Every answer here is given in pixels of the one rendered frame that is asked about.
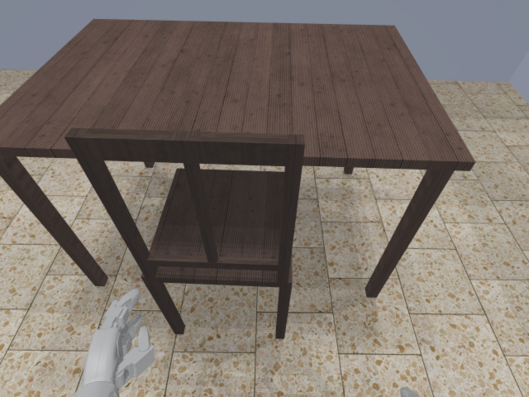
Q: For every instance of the chair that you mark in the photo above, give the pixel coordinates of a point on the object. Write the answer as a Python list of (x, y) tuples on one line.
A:
[(218, 227)]

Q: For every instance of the table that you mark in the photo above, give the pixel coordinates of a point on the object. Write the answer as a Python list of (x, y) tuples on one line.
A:
[(355, 92)]

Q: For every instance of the robot left hand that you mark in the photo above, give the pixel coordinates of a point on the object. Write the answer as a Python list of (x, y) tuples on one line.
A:
[(111, 345)]

